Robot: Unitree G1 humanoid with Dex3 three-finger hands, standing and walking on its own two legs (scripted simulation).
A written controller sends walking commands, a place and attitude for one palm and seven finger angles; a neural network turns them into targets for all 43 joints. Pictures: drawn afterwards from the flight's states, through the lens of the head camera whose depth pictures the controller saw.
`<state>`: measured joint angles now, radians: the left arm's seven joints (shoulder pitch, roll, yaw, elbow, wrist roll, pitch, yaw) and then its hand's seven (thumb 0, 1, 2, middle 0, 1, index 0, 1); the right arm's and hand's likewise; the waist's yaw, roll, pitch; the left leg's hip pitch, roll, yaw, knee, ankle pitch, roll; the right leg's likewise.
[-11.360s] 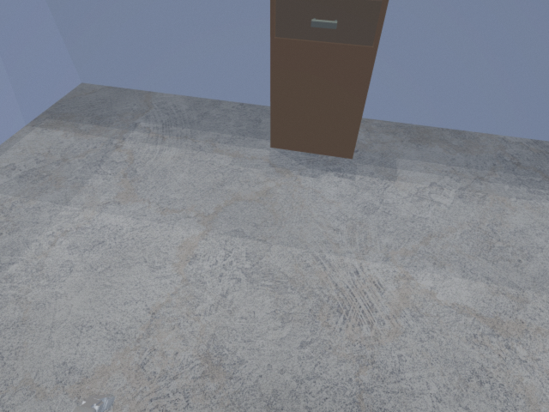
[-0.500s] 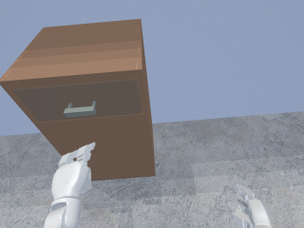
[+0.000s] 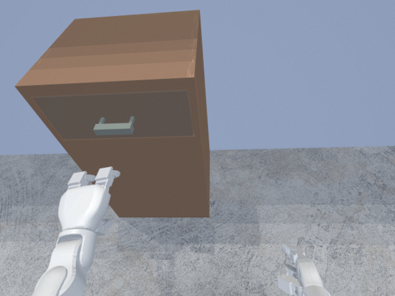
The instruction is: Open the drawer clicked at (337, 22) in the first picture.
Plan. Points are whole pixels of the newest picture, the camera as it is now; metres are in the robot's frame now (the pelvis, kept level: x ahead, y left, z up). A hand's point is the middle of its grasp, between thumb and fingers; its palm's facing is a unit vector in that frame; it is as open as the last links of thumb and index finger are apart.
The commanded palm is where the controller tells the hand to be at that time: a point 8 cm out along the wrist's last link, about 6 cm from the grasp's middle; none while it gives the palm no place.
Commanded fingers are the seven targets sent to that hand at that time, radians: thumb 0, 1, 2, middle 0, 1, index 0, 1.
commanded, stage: raise the hand with hooked fingers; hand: left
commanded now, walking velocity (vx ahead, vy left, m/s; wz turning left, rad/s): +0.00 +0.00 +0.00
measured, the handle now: (115, 124) +0.56 +0.32 -0.01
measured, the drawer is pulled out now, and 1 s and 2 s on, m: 0.00 0.00 0.00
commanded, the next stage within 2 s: move the hooked fingers above the handle in 1.08 s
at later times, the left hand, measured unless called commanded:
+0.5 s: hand (74, 175) +0.32 +0.29 +0.08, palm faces +0.11 -0.07 -0.99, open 13.5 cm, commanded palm +0.29 +0.29 +0.14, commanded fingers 0.00 -0.50 0.30 -0.30 -1.20 -0.30 -1.20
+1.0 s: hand (69, 165) +0.33 +0.30 +0.10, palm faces +0.03 -0.08 -1.00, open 13.8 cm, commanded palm +0.31 +0.30 +0.16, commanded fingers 0.00 -0.50 0.30 -0.30 -1.20 -0.30 -1.20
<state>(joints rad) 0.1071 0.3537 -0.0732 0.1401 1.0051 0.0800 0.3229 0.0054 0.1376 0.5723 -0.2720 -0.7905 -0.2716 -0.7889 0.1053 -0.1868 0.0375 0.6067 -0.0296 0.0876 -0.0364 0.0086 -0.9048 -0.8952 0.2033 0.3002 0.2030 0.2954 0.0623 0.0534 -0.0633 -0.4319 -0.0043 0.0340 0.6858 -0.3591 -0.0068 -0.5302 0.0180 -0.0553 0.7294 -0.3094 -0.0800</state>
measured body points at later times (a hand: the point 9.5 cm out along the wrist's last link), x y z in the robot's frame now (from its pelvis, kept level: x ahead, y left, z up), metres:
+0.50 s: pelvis +0.02 +0.06 +0.02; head +0.03 +0.02 +0.46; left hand +0.31 +0.29 +0.14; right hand +0.24 -0.16 -0.08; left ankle -0.01 +0.13 -0.71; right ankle +0.04 -0.06 -0.71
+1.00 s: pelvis +0.03 +0.06 +0.02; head +0.07 +0.03 +0.47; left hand +0.32 +0.30 +0.15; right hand +0.21 -0.16 -0.10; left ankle -0.01 +0.13 -0.71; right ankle +0.04 -0.06 -0.71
